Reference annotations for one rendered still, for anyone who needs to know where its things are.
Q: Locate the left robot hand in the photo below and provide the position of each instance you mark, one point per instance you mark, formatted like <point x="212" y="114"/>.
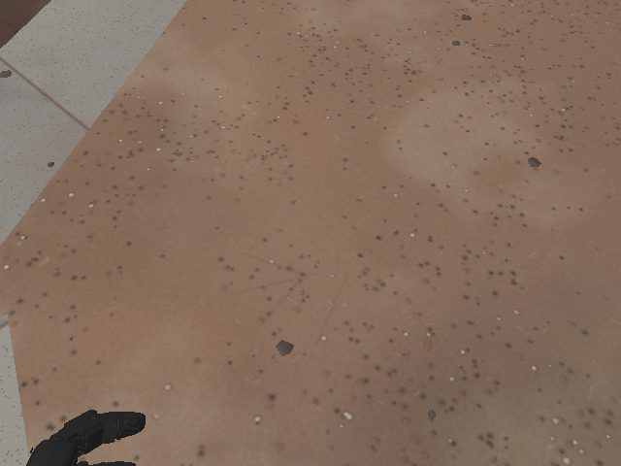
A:
<point x="85" y="433"/>

